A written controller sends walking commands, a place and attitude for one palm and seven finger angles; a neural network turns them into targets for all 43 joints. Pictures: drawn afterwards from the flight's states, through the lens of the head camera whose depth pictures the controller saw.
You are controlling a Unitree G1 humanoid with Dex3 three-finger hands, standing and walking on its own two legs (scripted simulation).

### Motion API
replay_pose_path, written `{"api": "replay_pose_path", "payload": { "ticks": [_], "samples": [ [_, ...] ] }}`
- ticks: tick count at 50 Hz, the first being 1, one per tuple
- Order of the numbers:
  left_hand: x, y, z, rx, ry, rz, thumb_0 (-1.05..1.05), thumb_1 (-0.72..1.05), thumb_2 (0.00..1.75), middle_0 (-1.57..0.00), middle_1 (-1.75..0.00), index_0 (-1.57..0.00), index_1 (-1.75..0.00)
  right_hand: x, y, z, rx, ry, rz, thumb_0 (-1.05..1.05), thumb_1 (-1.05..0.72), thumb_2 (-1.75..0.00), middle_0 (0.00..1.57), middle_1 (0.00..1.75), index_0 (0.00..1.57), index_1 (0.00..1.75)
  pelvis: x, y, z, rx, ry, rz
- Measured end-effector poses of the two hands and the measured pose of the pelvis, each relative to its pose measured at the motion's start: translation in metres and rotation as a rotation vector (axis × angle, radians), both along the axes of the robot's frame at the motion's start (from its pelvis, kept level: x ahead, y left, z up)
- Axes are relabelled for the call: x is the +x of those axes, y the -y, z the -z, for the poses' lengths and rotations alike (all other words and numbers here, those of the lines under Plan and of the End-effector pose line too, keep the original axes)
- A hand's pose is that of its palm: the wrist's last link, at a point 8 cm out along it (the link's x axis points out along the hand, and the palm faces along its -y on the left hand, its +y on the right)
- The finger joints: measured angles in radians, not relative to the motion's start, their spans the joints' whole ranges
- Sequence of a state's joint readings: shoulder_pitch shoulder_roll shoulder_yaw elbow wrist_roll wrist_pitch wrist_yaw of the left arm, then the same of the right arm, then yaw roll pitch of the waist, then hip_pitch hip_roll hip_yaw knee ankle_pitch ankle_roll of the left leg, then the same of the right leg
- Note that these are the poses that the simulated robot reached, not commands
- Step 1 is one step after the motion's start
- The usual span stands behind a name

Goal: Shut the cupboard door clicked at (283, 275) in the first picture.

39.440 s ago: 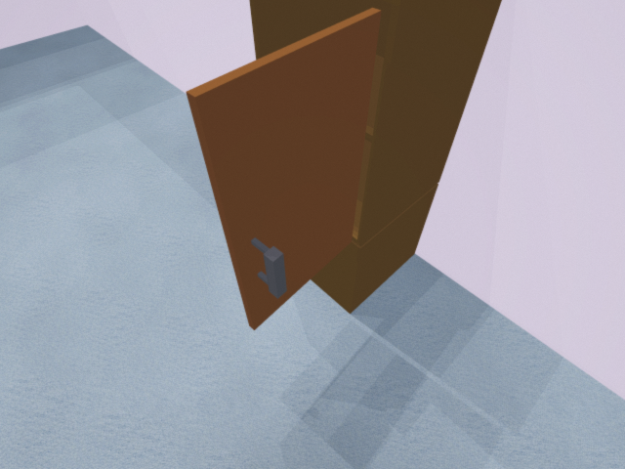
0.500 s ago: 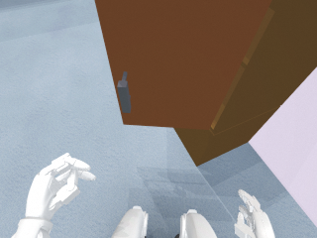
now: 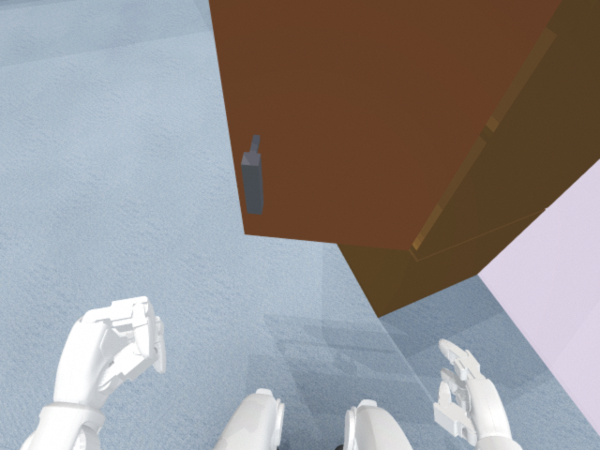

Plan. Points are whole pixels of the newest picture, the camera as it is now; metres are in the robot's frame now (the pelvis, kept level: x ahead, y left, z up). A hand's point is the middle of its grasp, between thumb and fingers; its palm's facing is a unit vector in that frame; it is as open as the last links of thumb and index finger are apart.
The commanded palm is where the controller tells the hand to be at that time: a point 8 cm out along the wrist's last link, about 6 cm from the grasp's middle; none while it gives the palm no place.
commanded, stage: raise the hand and make a fist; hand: left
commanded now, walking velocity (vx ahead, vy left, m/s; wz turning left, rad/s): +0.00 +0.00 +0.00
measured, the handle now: (255, 175) +0.51 +0.13 +0.01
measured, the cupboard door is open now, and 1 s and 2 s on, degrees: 62 62 62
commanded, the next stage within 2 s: bring the fist close to the handle in 0.52 s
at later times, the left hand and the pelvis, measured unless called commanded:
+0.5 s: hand (176, 347) +0.22 +0.17 +0.04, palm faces +0.01 -1.00 -0.03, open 3.1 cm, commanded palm +0.20 +0.22 +0.05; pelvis +0.00 -0.02 +0.00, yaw +0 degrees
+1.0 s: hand (213, 303) +0.28 +0.14 +0.04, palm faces -0.04 -1.00 -0.01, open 3.1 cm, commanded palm +0.27 +0.19 +0.03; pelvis -0.01 -0.02 -0.01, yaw +0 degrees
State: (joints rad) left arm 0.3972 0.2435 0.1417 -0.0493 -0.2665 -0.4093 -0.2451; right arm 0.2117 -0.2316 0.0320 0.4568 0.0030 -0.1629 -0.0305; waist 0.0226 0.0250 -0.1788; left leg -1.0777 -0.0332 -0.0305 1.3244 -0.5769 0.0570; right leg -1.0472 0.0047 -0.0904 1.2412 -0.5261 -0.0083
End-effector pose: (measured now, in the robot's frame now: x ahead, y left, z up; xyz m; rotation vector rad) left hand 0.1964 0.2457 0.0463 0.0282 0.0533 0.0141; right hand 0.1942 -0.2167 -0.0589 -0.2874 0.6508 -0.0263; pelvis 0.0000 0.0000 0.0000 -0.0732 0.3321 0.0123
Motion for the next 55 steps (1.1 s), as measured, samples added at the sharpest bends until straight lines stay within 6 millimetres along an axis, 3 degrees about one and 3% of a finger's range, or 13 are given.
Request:
{"api": "replay_pose_path", "payload": {
  "ticks": [18, 36, 44, 55],
  "samples": [
    [0.007, 0.020, 0.000, 0.001, 0.009, 0.010, 0.01, 0.90, 0.90, -1.30, -1.50, -1.30, -1.50, -0.021, 0.033, 0.009, -0.012, -0.050, 0.065, 0.01, -0.90, -0.90, 0.20, 0.30, 0.21, 0.30, 0.000, 0.017, 0.001, 0.019, 0.002, 0.010],
    [0.009, 0.028, -0.001, 0.001, 0.035, 0.007, 0.01, 0.90, 0.90, -1.30, -1.50, -1.30, -1.50, -0.012, 0.033, 0.012, 0.005, -0.030, 0.049, 0.01, -0.90, -0.90, 0.20, 0.30, 0.20, 0.30, -0.001, 0.022, 0.004, 0.025, 0.005, 0.009],
    [0.039, 0.040, 0.009, -0.018, 0.067, 0.041, 0.01, 0.90, 0.90, -1.30, -1.50, -1.30, -1.50, -0.016, 0.033, 0.020, -0.010, -0.052, 0.042, 0.01, -0.90, -0.90, 0.20, 0.30, 0.21, 0.30, -0.005, 0.020, 0.010, 0.021, -0.007, 0.006],
    [0.087, 0.053, 0.014, -0.016, 0.053, 0.036, 0.01, 0.90, 0.90, -1.30, -1.50, -1.30, -1.50, -0.038, 0.032, 0.028, -0.002, -0.148, 0.073, 0.01, -0.90, -0.90, 0.20, 0.30, 0.21, 0.30, -0.004, 0.016, 0.006, 0.027, -0.021, 0.016]
  ]
}}
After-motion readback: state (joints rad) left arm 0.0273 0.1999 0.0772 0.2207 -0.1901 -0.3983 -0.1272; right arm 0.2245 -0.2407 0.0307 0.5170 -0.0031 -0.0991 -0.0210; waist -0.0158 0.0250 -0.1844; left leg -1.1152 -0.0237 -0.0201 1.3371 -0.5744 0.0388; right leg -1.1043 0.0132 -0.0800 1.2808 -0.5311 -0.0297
